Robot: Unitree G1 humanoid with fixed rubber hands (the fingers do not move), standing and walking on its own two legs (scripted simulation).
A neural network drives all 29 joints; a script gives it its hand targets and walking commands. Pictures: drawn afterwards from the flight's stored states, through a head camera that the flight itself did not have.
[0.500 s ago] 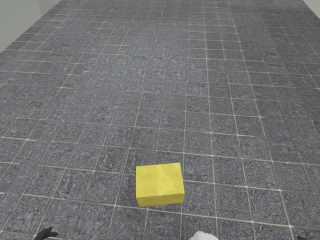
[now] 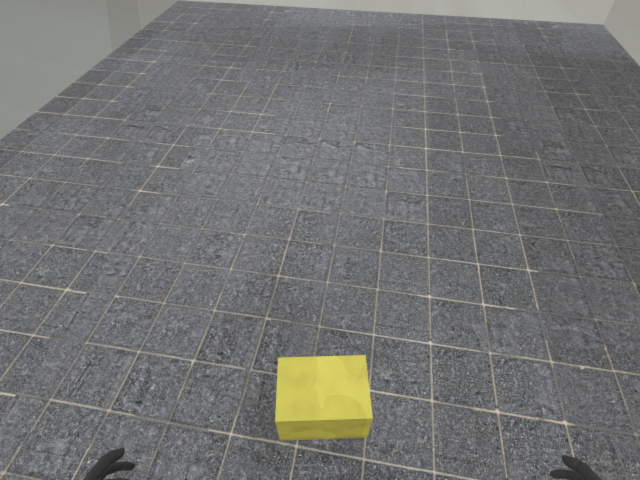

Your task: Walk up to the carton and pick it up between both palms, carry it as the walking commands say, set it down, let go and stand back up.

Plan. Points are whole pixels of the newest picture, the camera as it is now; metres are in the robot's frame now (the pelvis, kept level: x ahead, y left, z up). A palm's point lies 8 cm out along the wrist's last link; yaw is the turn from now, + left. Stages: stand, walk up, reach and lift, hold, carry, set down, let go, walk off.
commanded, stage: walk up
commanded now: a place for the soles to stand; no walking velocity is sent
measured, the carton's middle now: (322, 397) +0.48 +0.03 -0.69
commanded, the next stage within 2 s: reach and lift in 1.06 s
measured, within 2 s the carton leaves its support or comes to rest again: neither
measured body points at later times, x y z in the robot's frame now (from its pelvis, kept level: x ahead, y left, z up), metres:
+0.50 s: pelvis +0.06 -0.01 -0.01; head +0.08 +0.01 +0.44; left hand +0.11 +0.33 -0.13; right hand +0.20 -0.32 -0.11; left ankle +0.03 +0.12 -0.74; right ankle +0.05 -0.13 -0.74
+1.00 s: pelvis +0.06 -0.01 +0.00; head +0.07 +0.00 +0.45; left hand +0.14 +0.33 -0.11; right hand +0.22 -0.31 -0.11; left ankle +0.03 +0.12 -0.74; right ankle +0.05 -0.13 -0.74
